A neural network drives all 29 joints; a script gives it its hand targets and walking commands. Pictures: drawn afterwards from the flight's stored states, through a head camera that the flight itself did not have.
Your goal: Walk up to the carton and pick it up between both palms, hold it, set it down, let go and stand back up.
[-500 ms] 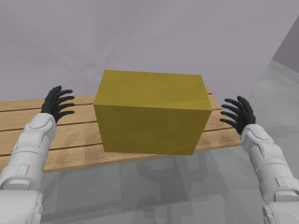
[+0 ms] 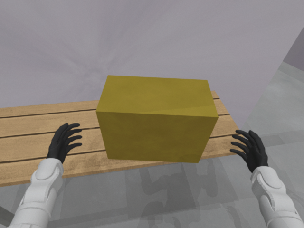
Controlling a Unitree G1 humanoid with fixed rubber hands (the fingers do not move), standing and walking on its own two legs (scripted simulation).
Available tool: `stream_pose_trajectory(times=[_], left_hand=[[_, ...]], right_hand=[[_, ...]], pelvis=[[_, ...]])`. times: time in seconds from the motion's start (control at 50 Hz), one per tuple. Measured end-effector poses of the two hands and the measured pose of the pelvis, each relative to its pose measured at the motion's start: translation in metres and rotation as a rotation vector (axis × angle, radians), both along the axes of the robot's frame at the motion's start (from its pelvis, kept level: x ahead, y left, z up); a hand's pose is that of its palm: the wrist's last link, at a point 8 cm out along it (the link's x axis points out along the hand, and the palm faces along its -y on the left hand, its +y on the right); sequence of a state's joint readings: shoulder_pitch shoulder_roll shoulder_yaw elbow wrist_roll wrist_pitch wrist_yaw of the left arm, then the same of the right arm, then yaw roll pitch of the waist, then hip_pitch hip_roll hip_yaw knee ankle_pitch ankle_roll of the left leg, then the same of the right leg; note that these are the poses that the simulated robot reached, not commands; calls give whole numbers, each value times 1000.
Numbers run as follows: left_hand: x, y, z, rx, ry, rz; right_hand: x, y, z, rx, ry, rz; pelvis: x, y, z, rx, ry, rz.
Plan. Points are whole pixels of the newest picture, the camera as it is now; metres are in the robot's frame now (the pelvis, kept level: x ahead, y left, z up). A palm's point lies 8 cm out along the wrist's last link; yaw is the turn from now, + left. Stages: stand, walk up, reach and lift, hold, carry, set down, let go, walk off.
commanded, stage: set down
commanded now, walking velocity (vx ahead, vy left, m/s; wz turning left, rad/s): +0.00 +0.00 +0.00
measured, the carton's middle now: (155, 121) +0.43 -0.02 +0.01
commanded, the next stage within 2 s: let go in 1.34 s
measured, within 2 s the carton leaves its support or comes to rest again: neither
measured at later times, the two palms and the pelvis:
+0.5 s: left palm (52, 193) +0.21 +0.26 -0.01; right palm (247, 188) +0.21 -0.25 +0.00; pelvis -0.01 +0.01 +0.00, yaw +0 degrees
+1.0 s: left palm (61, 217) +0.17 +0.24 -0.06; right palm (233, 208) +0.18 -0.22 -0.05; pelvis +0.00 +0.00 +0.00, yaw +0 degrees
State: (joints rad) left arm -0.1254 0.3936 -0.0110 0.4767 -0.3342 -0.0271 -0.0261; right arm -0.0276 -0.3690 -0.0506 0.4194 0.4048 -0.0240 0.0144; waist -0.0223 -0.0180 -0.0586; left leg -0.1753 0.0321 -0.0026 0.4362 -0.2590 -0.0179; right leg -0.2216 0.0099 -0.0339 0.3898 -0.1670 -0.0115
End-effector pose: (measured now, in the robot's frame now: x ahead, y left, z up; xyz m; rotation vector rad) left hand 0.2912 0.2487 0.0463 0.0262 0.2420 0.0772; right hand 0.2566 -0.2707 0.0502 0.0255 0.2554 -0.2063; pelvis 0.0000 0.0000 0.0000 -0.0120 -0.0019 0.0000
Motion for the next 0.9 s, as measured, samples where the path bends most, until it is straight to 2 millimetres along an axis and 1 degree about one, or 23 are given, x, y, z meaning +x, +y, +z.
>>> stream_pose_trajectory(times=[0.08, 0.16, 0.24, 0.32, 0.36, 0.44, 0.52, 0.64, 0.72, 0.8, 0.84, 0.9], left_hand=[[-11, -3, -12, -14, 43, -7], [-34, -2, -29, -1, 80, -8], [-56, 5, -47, 12, 125, 18], [-75, 11, -60, 19, 157, 39], [-80, 12, -60, 22, 142, 42], [-81, 10, -54, 19, 93, 34], [-81, 6, -54, 23, 101, 23], [-90, -3, -74, 15, 217, 11], [-108, -8, -90, 15, 294, 14], [-124, -10, -99, 14, 339, 34], [-130, -10, -104, 8, 365, 46], [-131, -11, -107, 15, 381, 52]], right_hand=[[-6, 13, -13, 14, 25, 10], [-18, 26, -23, 17, 20, 15], [-29, 29, -39, 9, 60, 8], [-39, 27, -51, -7, 103, 1], [-42, 25, -51, -10, 93, -9], [-44, 22, -49, -13, 59, -19], [-48, 22, -56, -8, 81, -10], [-61, 26, -75, -21, 175, 1], [-78, 31, -88, -35, 243, 12], [-91, 38, -95, -43, 284, 18], [-94, 41, -97, -46, 299, 15], [-90, 44, -99, -48, 300, 18]], pelvis=[[-1, -1, 0, 2, -25, 7], [-3, 1, 0, 2, -39, 8], [-5, 3, -1, 4, -37, 8], [-6, 5, -2, 3, -26, 8], [-6, 5, -2, 1, -21, 10], [-6, 6, -3, 0, -20, 10], [-5, 6, -3, 0, -32, 6], [-6, 3, -2, 4, -52, 5], [-5, 1, -1, 5, -65, 3], [-3, -1, -1, 6, -68, 1], [-3, -1, -1, 7, -68, 5], [-2, -1, -2, 8, -61, 6]])
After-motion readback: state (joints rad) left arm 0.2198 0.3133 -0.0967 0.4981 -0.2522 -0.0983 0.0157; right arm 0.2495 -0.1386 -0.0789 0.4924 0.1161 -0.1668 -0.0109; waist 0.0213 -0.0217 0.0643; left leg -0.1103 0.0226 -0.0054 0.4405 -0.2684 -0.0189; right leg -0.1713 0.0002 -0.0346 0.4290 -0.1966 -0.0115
